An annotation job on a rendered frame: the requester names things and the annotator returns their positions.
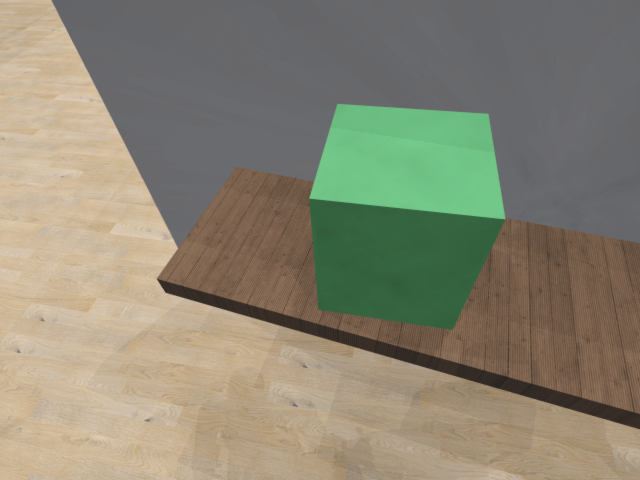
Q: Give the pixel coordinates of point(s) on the table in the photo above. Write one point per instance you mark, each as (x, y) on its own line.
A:
(554, 314)

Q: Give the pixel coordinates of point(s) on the carton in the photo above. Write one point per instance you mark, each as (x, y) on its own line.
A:
(405, 208)

